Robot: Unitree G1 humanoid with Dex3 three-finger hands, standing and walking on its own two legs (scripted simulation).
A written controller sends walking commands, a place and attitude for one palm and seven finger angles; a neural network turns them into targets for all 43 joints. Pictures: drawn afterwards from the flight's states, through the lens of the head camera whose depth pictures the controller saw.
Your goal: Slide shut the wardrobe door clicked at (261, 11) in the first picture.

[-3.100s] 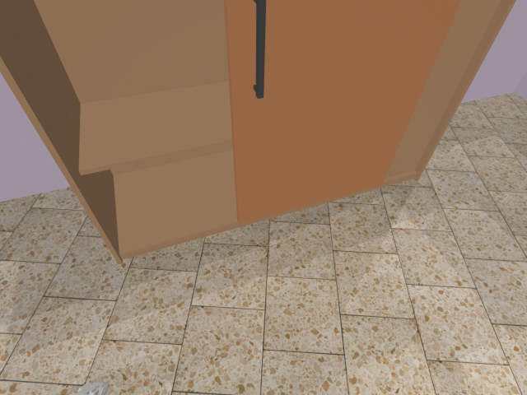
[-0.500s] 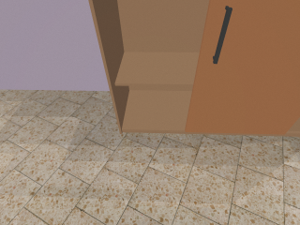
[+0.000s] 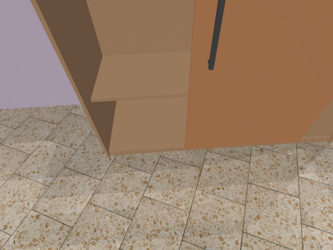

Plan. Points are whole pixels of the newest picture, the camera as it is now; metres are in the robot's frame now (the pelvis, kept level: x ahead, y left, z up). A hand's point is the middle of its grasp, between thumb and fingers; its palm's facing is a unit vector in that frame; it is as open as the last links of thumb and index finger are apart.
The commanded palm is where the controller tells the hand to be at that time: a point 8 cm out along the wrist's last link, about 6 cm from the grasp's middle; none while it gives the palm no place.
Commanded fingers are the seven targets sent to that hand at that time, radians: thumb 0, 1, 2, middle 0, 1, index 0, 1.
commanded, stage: take the last steps up to it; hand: right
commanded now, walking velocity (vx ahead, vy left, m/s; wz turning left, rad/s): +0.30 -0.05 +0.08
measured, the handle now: (214, 35) +0.82 -0.17 +0.11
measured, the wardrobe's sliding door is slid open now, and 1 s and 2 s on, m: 0.53 0.53 0.53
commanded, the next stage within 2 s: come to a stop and stand still in 0.66 s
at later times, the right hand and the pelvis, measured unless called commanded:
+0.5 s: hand (233, 193) +0.31 -0.19 -0.15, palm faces -0.03 +0.98 -0.20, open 7.4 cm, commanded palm none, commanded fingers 0.00 -0.90 -0.90 0.20 0.30 0.20 0.30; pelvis +0.19 -0.02 +0.00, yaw +3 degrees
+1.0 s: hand (247, 187) +0.34 -0.25 -0.17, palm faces -0.01 +0.99 -0.14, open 7.4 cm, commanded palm none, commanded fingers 0.00 -0.90 -0.90 0.20 0.30 0.20 0.30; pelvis +0.33 -0.08 +0.02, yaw +5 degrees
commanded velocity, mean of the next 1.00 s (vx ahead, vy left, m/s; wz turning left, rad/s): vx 0.10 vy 0.03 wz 0.04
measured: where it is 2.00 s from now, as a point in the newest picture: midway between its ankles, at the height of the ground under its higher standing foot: (175, 236)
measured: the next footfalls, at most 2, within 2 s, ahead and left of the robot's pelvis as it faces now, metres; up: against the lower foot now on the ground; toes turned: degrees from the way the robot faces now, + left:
left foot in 0.44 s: +0.29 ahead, +0.08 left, +0.00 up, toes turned +11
right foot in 0.82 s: +0.35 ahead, -0.13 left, +0.00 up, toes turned +2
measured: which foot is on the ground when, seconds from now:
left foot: down 0.00-0.00, up 0.02-0.42, down 0.44-0.82, up 0.84-1.00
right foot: down 0.00-0.46, up 0.48-0.80, down 0.82-1.00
